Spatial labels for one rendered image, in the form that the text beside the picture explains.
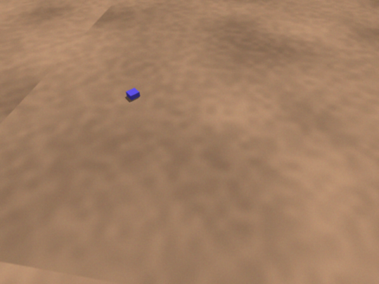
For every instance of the small box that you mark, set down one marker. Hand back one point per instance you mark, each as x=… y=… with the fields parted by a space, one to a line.
x=133 y=93

